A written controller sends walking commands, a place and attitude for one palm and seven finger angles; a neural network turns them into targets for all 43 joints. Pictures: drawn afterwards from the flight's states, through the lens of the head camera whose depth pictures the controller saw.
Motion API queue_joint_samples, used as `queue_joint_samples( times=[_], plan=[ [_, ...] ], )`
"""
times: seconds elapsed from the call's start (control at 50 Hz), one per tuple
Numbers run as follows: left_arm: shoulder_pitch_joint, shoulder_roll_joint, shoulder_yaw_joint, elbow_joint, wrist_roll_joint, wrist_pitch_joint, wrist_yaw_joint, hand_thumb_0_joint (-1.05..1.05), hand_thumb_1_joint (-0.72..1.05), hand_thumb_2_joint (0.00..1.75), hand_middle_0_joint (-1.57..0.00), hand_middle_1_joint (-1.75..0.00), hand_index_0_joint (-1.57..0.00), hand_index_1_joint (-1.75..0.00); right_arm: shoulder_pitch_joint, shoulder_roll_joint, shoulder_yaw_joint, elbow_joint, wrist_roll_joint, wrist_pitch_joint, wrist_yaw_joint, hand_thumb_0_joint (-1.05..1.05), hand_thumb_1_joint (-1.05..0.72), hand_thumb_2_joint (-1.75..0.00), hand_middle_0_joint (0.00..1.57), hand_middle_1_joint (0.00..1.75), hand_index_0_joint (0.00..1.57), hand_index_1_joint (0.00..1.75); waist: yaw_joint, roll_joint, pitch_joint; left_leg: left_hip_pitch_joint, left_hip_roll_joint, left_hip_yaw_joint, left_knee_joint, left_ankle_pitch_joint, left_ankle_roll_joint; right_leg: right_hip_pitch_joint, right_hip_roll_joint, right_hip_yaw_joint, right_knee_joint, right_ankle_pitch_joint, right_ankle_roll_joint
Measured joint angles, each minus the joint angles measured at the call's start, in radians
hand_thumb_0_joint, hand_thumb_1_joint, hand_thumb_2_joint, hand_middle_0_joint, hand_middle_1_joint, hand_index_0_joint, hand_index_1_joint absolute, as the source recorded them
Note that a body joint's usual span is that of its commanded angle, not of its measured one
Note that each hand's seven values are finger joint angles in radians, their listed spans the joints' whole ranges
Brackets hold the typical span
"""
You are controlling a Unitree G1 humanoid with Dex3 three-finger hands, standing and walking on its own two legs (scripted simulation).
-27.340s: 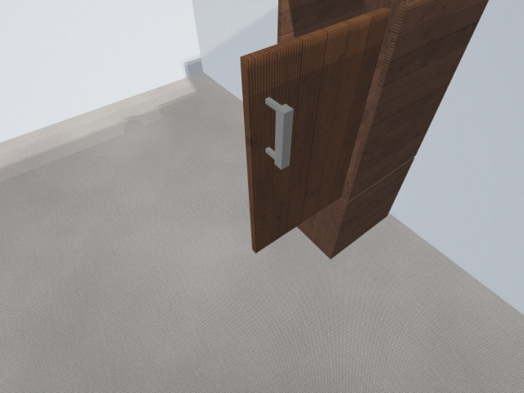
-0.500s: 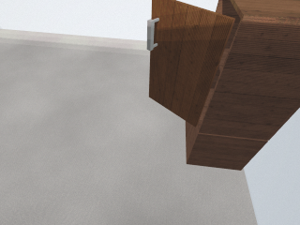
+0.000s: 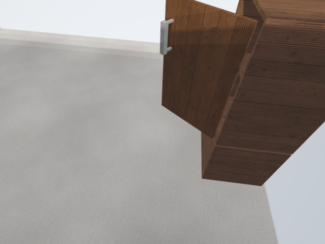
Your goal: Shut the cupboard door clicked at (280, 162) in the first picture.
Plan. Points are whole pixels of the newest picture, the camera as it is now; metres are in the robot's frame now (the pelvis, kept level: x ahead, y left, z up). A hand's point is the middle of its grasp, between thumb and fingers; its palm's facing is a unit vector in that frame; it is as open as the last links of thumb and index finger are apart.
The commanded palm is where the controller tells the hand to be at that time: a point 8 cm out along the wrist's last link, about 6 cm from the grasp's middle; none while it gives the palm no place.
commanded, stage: walk to a spot facing it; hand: left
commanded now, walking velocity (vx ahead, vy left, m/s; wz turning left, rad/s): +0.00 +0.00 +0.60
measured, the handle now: (167, 37) +0.88 +0.02 +0.09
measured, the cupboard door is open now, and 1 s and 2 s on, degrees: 54 54 54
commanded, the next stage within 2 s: none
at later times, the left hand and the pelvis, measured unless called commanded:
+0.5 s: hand out of the picture +0.05 +0.23 -0.16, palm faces +0.28 -0.93 -0.25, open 7.4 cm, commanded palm none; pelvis -0.02 -0.01 +0.00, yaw +17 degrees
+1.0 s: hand out of the picture -0.13 +0.16 -0.20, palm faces +0.59 -0.76 -0.26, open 7.4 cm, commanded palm none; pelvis -0.03 -0.02 -0.02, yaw +37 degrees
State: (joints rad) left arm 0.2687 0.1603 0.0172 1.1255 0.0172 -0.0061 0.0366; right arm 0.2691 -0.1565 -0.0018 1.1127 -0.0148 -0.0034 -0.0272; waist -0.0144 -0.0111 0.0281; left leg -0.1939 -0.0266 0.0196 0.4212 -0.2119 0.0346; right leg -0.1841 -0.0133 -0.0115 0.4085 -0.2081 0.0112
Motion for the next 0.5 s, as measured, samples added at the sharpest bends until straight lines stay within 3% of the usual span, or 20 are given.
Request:
queue_joint_samples(
  times=[0.24,0.3,0.36,0.42,0.5],
  plan=[
    [-0.039,0.021,0.052,-0.105,0.009,0.034,0.003,0.01,0.91,0.90,-0.20,-0.30,-0.20,-0.30,0.003,-0.001,-0.036,-0.078,-0.010,0.039,0.022,0.01,-0.91,-0.90,0.20,0.30,0.20,0.29,0.001,-0.015,0.037,-0.153,-0.054,-0.089,0.226,-0.085,0.020,-0.100,-0.053,-0.095,0.200,-0.113,0.013],
    [-0.063,0.041,0.060,-0.118,0.008,0.055,0.007,0.01,0.91,0.90,-0.20,-0.30,-0.20,-0.30,-0.006,0.000,-0.037,-0.113,-0.020,0.028,0.016,0.01,-0.91,-0.90,0.20,0.30,0.20,0.29,-0.012,-0.022,0.047,-0.161,-0.069,-0.109,0.216,-0.070,0.028,-0.170,-0.034,-0.049,0.400,-0.246,0.016],
    [-0.099,0.059,0.065,-0.143,0.008,0.056,0.007,0.01,0.91,0.90,-0.20,-0.30,-0.20,-0.30,-0.005,-0.004,-0.033,-0.135,-0.023,0.023,0.007,0.01,-0.91,-0.90,0.20,0.30,0.20,0.29,-0.022,-0.010,0.050,-0.149,-0.072,-0.155,0.144,-0.016,0.026,-0.236,0.003,-0.003,0.582,-0.261,0.029],
    [-0.139,0.068,0.064,-0.183,0.006,0.050,0.002,0.01,0.91,0.90,-0.20,-0.30,-0.20,-0.30,0.000,-0.020,-0.034,-0.147,-0.025,0.028,0.004,0.00,-0.91,-0.90,0.20,0.30,0.20,0.29,-0.027,0.011,0.046,-0.142,-0.069,-0.214,0.076,0.037,0.017,-0.249,0.022,0.017,0.582,-0.252,0.043],
    [-0.182,0.075,0.058,-0.237,0.005,0.044,-0.003,0.01,0.91,0.90,-0.20,-0.30,-0.20,-0.30,0.002,-0.047,-0.044,-0.157,-0.028,0.042,0.007,0.00,-0.91,-0.90,0.20,0.30,0.20,0.29,-0.035,0.033,0.038,-0.150,-0.073,-0.292,0.024,0.086,-0.006,-0.223,0.037,0.046,0.469,-0.250,0.050]
  ],
)
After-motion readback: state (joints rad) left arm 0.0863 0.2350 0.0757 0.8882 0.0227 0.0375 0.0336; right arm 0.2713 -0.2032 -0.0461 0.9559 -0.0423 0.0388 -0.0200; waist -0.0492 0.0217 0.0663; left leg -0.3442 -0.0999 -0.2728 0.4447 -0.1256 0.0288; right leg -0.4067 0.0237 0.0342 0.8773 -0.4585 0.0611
